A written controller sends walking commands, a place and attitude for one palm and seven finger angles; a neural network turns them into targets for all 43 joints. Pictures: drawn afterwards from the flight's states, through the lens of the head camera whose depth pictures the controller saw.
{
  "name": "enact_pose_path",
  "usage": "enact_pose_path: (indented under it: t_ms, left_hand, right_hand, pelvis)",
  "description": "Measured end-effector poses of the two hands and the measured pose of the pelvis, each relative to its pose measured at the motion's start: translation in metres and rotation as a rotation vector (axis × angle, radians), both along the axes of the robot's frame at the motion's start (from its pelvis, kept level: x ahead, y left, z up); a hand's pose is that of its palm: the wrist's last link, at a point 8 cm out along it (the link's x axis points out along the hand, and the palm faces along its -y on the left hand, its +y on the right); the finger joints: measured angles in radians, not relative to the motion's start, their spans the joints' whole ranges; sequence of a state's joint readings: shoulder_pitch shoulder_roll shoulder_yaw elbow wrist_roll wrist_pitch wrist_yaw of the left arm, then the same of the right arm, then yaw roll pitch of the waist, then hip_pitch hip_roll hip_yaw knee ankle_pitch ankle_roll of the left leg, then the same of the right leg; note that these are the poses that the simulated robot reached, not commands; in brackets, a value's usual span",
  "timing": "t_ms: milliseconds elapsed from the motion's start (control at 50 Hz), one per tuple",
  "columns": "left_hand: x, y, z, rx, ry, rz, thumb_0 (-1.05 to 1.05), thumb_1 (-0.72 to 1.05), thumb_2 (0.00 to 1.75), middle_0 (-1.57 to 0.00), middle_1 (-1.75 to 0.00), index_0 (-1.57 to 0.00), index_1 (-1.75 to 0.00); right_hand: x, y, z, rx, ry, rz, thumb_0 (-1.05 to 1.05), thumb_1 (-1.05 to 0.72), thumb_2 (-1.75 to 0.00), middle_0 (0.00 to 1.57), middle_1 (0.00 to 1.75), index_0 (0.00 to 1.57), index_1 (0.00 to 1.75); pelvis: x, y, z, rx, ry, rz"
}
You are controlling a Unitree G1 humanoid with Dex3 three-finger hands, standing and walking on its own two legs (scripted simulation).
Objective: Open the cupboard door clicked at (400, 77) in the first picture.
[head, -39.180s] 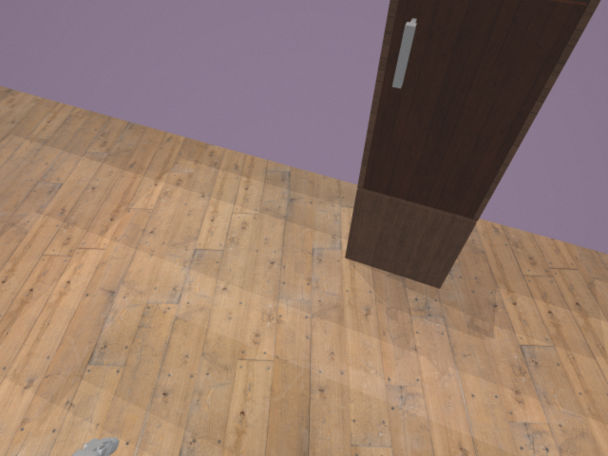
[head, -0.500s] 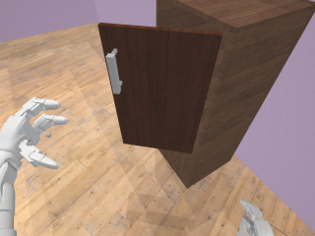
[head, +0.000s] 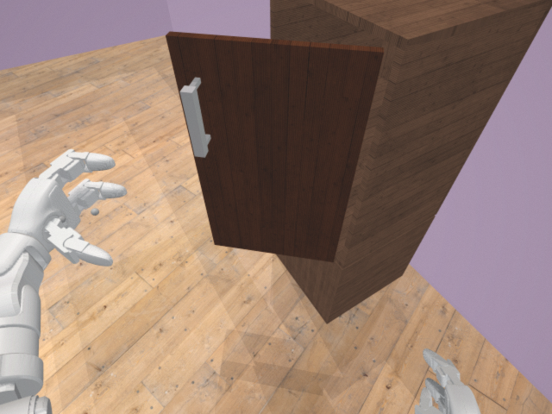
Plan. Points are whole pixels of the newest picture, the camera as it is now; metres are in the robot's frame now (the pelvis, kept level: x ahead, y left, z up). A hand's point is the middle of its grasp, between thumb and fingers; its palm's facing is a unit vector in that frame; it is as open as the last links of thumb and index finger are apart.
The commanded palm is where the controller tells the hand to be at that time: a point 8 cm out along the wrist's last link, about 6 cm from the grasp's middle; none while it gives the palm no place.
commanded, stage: move the hooked fingers beside the handle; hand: left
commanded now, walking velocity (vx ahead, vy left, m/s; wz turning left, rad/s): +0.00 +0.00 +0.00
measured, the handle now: (198, 118) +0.59 +0.19 +0.12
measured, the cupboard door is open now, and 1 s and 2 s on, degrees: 49 49 49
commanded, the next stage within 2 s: none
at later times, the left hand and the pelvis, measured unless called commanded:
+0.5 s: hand (122, 174) +0.41 +0.27 +0.14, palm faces -0.06 -1.00 -0.01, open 14.0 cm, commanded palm +0.39 +0.32 +0.13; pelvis +0.01 +0.01 +0.00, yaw -2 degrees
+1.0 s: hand (142, 146) +0.48 +0.26 +0.13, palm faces -0.08 -1.00 +0.01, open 14.0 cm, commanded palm +0.47 +0.32 +0.13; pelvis +0.01 +0.02 -0.01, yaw -2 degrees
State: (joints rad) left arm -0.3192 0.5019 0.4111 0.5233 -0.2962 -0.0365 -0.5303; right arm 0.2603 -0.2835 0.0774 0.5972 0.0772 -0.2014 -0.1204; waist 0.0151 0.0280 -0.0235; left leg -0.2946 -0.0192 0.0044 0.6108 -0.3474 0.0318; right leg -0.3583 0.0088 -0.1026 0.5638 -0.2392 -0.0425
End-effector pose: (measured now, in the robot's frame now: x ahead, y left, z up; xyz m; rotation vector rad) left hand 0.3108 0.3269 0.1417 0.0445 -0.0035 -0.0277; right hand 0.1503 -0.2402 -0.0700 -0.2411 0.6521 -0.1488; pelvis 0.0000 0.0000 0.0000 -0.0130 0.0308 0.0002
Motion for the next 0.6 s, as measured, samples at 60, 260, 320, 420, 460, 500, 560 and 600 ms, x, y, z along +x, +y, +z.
enact_pose_path:
  t_ms: [60,260,320,420,460,500,560,600]
  left_hand:
    - [0.014,-0.003,0.002,-0.012,-0.005,-0.018,-0.01,-0.5,0.3,-0.3,-1.2,-0.3,-1.2]
    - [0.05,-0.007,-0.003,-0.025,0.014,-0.032,-0.01,-0.5,0.3,-0.3,-1.2,-0.3,-1.2]
    - [0.058,-0.007,-0.004,-0.025,0.012,-0.031,-0.01,-0.5,0.3,-0.3,-1.2,-0.3,-1.2]
    - [0.07,-0.006,-0.006,-0.034,0.017,-0.03,-0.01,-0.5,0.3,-0.3,-1.2,-0.3,-1.2]
    - [0.075,-0.005,-0.006,-0.036,0.017,-0.03,-0.01,-0.5,0.3,-0.3,-1.2,-0.3,-1.2]
    - [0.08,-0.005,-0.005,-0.031,0.014,-0.033,-0.01,-0.5,0.3,-0.3,-1.2,-0.3,-1.2]
    - [0.088,-0.007,-0.003,-0.035,0.007,-0.044,-0.01,-0.5,0.3,-0.3,-1.2,-0.3,-1.2]
    - [0.093,-0.007,-0.003,-0.043,0.006,-0.05,-0.01,-0.5,0.3,-0.3,-1.2,-0.3,-1.2]
  right_hand:
    - [-0.008,-0.005,-0.002,-0.005,0.021,-0.017,0.02,-0.9,-0.9,0.2,0.3,0.2,0.3]
    - [-0.044,-0.02,-0.013,-0.022,0.132,-0.082,0.02,-0.9,-0.9,0.2,0.3,0.2,0.3]
    - [-0.054,-0.022,-0.015,-0.026,0.168,-0.097,0.02,-0.9,-0.9,0.2,0.3,0.2,0.3]
    - [-0.065,-0.022,-0.018,-0.031,0.217,-0.117,0.02,-0.9,-0.9,0.2,0.3,0.2,0.3]
    - [-0.068,-0.022,-0.019,-0.033,0.232,-0.123,0.02,-0.9,-0.9,0.2,0.3,0.2,0.3]
    - [-0.071,-0.021,-0.02,-0.033,0.245,-0.128,0.02,-0.9,-0.9,0.2,0.3,0.2,0.3]
    - [-0.073,-0.019,-0.021,-0.033,0.262,-0.131,0.02,-0.9,-0.9,0.2,0.3,0.2,0.3]
    - [-0.074,-0.017,-0.022,-0.033,0.272,-0.133,0.02,-0.9,-0.9,0.2,0.3,0.2,0.3]
  pelvis:
    - [0.0,0.0,-0.001,0.002,0.011,-0.006]
    - [0.002,0.001,-0.003,0.006,0.054,-0.026]
    - [0.003,0.002,-0.003,0.005,0.063,-0.028]
    - [0.004,0.004,-0.003,0.003,0.078,-0.031]
    - [0.005,0.005,-0.004,0.002,0.083,-0.031]
    - [0.006,0.006,-0.004,0.0,0.089,-0.031]
    - [0.007,0.009,-0.004,-0.001,0.096,-0.031]
    - [0.008,0.01,-0.004,-0.001,0.102,-0.032]
